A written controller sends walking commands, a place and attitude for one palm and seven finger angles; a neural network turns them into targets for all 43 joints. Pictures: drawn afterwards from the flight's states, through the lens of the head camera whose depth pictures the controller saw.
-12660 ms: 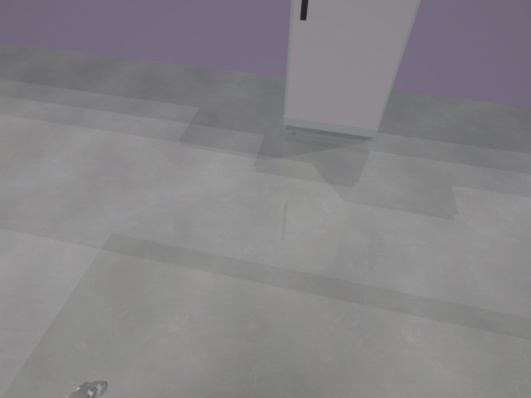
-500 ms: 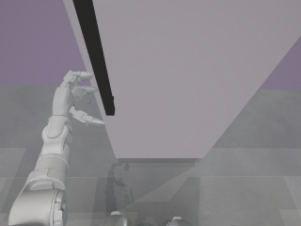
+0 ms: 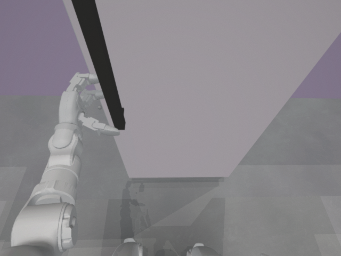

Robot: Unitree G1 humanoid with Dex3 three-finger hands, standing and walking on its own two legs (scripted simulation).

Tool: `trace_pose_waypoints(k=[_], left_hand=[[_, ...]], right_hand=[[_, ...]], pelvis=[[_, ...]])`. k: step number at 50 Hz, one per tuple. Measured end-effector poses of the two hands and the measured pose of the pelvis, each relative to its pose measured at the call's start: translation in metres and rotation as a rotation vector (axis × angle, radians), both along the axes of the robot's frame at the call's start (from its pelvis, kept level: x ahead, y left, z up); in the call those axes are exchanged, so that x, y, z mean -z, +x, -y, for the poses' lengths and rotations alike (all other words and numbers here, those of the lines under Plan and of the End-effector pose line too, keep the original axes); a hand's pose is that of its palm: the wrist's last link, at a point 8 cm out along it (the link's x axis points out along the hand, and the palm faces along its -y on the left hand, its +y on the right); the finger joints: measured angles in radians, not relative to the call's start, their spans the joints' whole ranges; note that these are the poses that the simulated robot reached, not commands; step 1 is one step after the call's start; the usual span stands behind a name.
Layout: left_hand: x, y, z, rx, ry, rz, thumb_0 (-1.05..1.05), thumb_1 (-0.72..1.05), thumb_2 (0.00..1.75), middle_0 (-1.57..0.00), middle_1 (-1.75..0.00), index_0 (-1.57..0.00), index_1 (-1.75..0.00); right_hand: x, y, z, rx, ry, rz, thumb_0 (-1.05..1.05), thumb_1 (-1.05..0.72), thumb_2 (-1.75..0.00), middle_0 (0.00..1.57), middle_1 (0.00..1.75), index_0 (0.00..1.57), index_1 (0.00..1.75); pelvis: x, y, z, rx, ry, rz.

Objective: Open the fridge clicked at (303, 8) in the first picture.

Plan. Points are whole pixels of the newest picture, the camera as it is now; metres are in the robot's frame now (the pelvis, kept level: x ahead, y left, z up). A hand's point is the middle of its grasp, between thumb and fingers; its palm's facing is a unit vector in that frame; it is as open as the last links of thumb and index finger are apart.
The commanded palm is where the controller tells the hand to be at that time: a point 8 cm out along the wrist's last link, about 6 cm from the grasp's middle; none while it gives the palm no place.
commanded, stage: feel for the door with the fingertips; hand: left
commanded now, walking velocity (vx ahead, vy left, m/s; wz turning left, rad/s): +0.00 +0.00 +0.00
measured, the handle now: (102, 50) +0.49 +0.13 +0.20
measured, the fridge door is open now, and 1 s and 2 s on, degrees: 0 0 0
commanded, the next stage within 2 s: slide the fingers in behind the handle in 0.08 s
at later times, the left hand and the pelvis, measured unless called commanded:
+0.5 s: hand (101, 109) +0.44 +0.16 +0.07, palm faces -0.01 -1.00 +0.00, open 13.9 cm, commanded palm +0.41 +0.21 +0.08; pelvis +0.00 +0.01 +0.00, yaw +0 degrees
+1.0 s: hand (110, 112) +0.43 +0.13 +0.07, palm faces -0.02 -1.00 -0.01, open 14.0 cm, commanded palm +0.40 +0.19 +0.08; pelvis +0.00 +0.01 +0.00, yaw +0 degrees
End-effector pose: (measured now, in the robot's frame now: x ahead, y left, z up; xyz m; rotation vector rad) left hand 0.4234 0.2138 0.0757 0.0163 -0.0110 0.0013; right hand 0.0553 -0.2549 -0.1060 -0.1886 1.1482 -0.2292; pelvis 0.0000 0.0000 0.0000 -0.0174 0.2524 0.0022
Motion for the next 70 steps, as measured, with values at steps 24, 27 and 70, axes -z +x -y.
trace_pose_waypoints(k=[24,27,70], left_hand=[[0.006,-0.002,0.004,0.016,-0.016,-0.011,-0.01,-0.50,0.30,-0.32,-1.22,-0.31,-1.21],[0.006,-0.005,0.003,0.008,-0.016,-0.004,-0.01,-0.50,0.30,-0.31,-1.21,-0.31,-1.21],[0.006,-0.005,0.043,0.022,-0.012,-0.001,-0.01,-0.50,0.30,-0.30,-1.20,-0.30,-1.20]], right_hand=[[0.001,-0.006,-0.005,0.014,0.007,-0.019,0.01,-0.91,-0.89,0.20,0.29,0.20,0.30],[-0.001,-0.003,-0.007,0.014,0.008,-0.005,0.01,-0.91,-0.89,0.20,0.29,0.20,0.30],[0.002,0.002,-0.001,-0.003,0.023,0.006,0.01,-0.91,-0.89,0.20,0.29,0.20,0.30]], pelvis=[[0.001,0.000,-0.005,0.005,-0.005,-0.004],[0.000,0.001,-0.006,0.007,-0.004,0.000],[0.000,0.002,0.001,0.003,0.004,0.003]])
